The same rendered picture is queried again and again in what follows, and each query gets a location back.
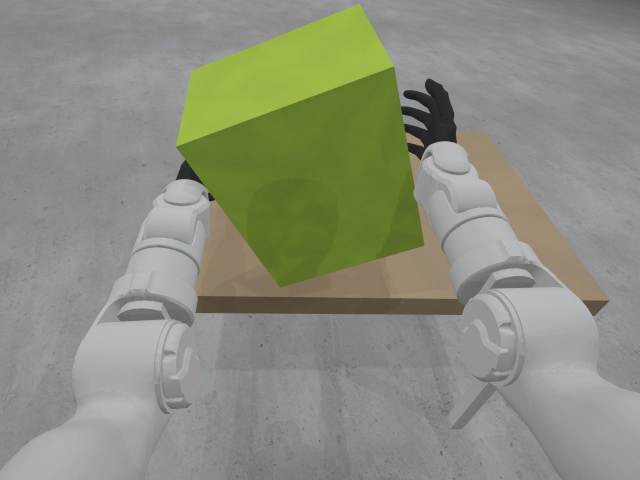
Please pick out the robot left upper arm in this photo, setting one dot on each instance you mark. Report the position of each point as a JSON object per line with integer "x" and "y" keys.
{"x": 130, "y": 378}

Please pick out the robot right upper arm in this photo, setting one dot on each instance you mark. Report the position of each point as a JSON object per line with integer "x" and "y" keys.
{"x": 539, "y": 348}

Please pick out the left robot forearm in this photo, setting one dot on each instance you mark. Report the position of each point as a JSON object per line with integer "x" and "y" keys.
{"x": 165, "y": 262}

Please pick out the right robot forearm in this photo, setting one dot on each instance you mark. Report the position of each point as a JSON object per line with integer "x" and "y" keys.
{"x": 481, "y": 248}

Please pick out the table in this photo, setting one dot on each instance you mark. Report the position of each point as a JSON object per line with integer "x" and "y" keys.
{"x": 232, "y": 279}

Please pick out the carton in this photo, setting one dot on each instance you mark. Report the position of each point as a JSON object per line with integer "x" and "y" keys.
{"x": 301, "y": 141}

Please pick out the right robot hand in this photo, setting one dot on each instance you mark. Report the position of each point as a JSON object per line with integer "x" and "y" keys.
{"x": 439, "y": 122}

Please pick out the left robot hand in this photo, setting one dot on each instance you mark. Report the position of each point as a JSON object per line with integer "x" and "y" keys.
{"x": 186, "y": 172}

